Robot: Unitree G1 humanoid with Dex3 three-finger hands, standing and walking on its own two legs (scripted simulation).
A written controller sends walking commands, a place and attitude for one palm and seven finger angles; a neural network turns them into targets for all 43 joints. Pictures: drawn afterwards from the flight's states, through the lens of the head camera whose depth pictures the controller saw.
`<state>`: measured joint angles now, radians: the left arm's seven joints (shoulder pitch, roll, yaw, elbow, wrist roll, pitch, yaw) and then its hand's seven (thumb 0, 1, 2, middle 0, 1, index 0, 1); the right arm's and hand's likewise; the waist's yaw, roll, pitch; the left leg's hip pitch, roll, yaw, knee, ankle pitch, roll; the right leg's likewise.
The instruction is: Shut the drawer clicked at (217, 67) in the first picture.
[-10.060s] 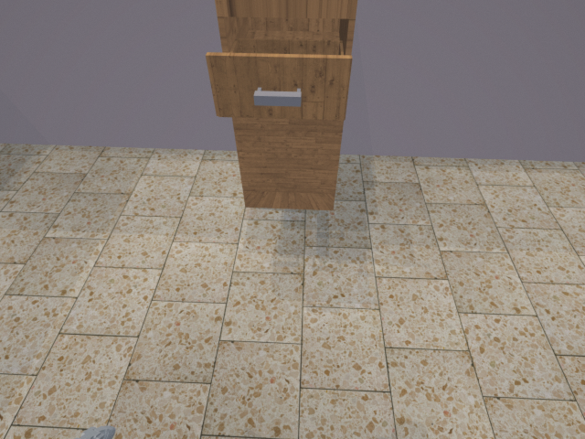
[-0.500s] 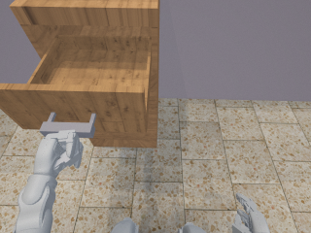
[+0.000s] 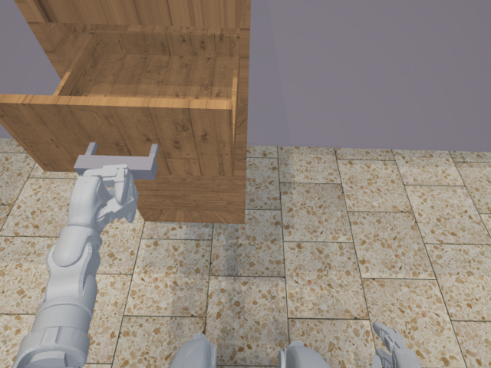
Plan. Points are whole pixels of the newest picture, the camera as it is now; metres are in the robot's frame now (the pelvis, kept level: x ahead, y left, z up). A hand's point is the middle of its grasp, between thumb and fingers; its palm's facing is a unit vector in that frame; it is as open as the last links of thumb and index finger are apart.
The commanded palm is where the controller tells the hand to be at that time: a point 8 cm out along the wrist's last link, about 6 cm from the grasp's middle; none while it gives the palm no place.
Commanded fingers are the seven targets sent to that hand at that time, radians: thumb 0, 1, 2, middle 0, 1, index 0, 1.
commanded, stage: push the drawer shut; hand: left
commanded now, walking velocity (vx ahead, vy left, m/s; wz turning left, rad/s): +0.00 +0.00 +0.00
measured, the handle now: (120, 157) +0.44 +0.23 +0.06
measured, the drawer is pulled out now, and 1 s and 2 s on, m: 0.23 0.10 0.00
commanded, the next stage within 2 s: none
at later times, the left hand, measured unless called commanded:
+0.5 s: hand (138, 162) +0.44 +0.20 +0.05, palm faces -0.02 -1.00 -0.04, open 2.9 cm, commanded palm +0.42 +0.25 +0.06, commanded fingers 0.00 0.90 0.90 -1.40 -1.60 -1.40 -1.60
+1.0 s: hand (142, 139) +0.49 +0.21 +0.05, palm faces -0.01 -1.00 -0.03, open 2.9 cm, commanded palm +0.49 +0.25 +0.06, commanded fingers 0.00 0.90 0.90 -1.40 -1.60 -1.40 -1.60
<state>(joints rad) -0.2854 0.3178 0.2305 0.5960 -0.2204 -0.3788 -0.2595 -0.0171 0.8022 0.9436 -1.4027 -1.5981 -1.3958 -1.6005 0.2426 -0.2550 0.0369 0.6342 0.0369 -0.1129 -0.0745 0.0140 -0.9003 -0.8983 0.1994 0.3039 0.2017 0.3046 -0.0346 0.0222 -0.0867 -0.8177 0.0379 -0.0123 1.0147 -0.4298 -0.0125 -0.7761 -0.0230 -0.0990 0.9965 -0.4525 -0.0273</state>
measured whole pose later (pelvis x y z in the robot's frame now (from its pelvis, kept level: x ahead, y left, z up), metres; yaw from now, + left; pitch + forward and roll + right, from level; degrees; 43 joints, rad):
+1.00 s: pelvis +0.00 +0.02 -0.01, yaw -2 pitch +20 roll -3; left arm -0.80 0.49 0.38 1.11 -0.12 -0.41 -0.28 -0.03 0.71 0.87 -1.40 -1.60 -1.39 -1.60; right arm 0.33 -0.26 0.04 0.65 0.00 0.01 -0.03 0.01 -0.90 -0.90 0.20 0.30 0.20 0.30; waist -0.13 0.01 -0.10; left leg -0.98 0.06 0.00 1.09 -0.46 0.01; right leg -0.94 0.00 -0.08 1.03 -0.45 -0.01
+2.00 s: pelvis +0.00 +0.03 -0.03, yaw -4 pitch +28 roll -6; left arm -1.23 0.76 0.43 1.37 0.03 -0.31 -0.24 0.03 0.65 0.90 -1.40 -1.60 -1.39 -1.60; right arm 0.42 -0.27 0.09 0.64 -0.05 0.05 0.00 0.00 -0.90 -0.90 0.20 0.30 0.20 0.30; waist -0.27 0.04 -0.09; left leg -1.21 0.07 -0.03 1.18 -0.47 0.02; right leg -1.12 0.02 -0.11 1.07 -0.44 0.00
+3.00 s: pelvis +0.02 +0.03 -0.01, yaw -5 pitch +26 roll -5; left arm -0.99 0.63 0.48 1.18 -0.04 -0.32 -0.22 0.02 0.87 0.89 -1.40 -1.60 -1.39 -1.60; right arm 0.42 -0.26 0.06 0.61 -0.03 0.07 0.02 0.01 -0.90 -0.90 0.20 0.30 0.20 0.30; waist -0.22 0.04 -0.10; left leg -1.07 0.08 0.01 1.09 -0.48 0.02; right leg -1.01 0.03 -0.07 0.99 -0.43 0.01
